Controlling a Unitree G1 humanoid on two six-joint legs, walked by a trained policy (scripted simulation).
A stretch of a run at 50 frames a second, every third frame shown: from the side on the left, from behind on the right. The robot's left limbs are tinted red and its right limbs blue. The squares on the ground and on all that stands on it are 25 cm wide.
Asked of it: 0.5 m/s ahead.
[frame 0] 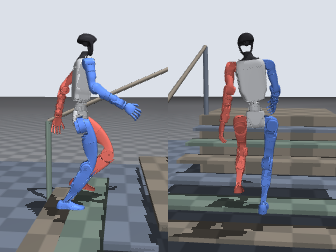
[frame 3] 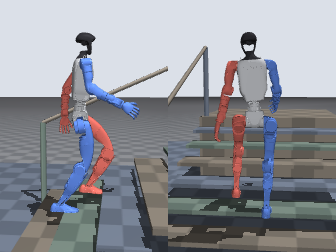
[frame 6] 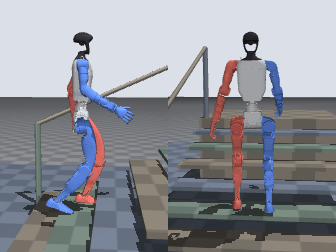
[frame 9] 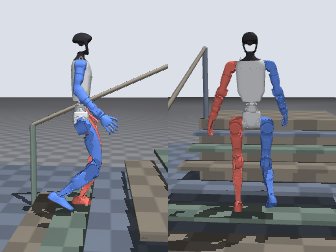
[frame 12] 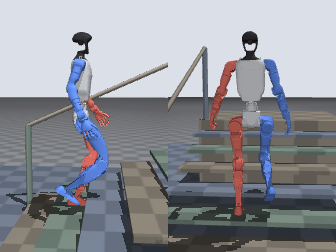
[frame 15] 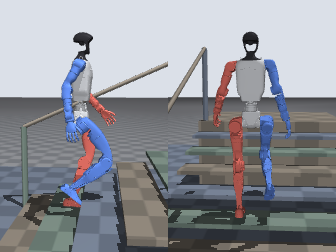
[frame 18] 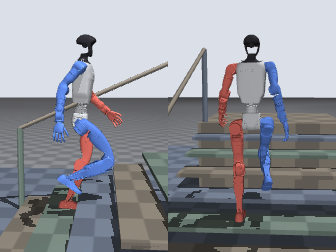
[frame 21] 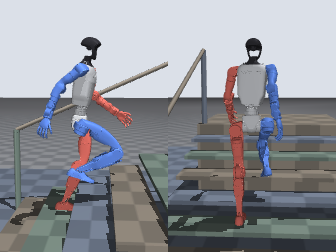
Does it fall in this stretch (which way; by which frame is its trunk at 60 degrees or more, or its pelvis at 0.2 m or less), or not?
no
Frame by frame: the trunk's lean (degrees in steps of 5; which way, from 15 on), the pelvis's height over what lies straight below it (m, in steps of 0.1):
0: 10, 0.7
3: 5, 0.7
6: 0, 0.8
9: 0, 0.8
12: 0, 0.8
15: 0, 0.8
18: 5, 0.7
21: 10, 0.7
